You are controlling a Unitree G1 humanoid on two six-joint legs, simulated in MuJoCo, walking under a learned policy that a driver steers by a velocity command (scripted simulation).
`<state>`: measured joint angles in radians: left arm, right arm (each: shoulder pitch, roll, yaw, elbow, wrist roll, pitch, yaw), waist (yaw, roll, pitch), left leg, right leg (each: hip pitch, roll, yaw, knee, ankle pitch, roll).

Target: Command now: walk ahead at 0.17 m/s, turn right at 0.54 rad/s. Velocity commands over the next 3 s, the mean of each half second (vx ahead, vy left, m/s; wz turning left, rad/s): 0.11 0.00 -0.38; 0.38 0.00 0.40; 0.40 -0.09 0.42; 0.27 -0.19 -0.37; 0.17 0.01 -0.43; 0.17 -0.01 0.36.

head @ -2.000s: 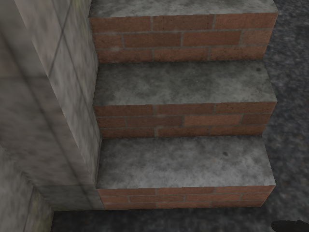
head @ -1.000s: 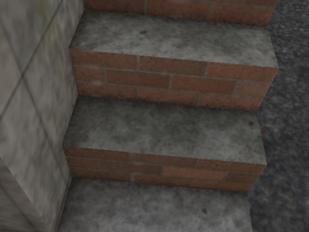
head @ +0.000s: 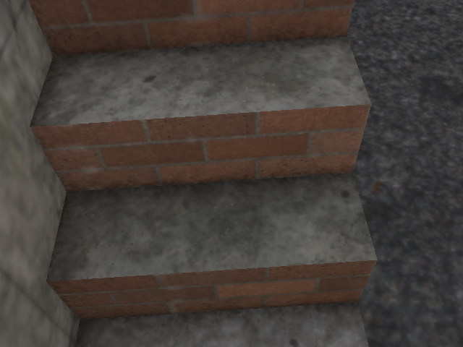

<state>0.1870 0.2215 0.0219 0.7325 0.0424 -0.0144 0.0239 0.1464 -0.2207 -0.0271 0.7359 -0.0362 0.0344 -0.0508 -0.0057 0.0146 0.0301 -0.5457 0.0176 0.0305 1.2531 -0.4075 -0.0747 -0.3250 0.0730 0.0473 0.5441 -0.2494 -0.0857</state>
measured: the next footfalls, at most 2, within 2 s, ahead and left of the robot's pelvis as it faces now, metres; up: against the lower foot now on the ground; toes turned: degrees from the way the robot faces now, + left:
left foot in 0.36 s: +0.02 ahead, +0.12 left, +0.00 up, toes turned -4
right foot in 0.66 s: -0.06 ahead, -0.05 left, +0.00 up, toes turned -4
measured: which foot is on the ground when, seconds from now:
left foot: up 0.00-0.34, down 0.36-1.00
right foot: down 0.00-0.36, up 0.38-0.64, down 0.66-0.88, up 0.90-1.00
